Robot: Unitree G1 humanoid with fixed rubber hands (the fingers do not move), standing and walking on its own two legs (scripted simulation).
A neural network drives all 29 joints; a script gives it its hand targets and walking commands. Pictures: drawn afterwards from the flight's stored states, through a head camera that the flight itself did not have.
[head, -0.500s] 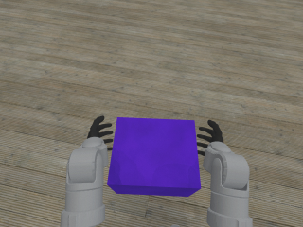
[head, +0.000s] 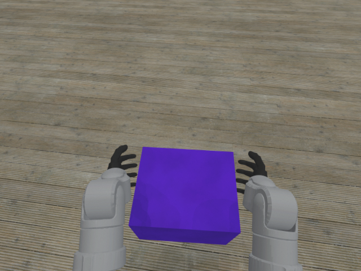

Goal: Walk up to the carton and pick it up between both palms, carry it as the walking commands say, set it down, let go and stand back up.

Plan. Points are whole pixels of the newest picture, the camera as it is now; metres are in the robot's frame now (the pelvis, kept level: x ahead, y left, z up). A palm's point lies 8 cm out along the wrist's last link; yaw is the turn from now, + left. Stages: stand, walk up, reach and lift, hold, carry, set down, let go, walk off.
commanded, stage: carry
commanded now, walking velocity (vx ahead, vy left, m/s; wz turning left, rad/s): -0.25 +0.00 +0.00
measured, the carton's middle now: (185, 196) +0.31 -0.02 -0.02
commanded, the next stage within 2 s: none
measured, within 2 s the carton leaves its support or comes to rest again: neither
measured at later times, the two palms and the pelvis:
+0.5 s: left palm out of the picture +0.08 +0.16 +0.08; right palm out of the picture +0.10 -0.13 +0.08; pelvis -0.21 +0.00 -0.01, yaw +0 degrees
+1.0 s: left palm out of the picture -0.05 +0.18 +0.08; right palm out of the picture -0.03 -0.11 +0.08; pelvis -0.32 +0.02 +0.00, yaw +1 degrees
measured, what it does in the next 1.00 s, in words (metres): walks backwards: left foot, then right foot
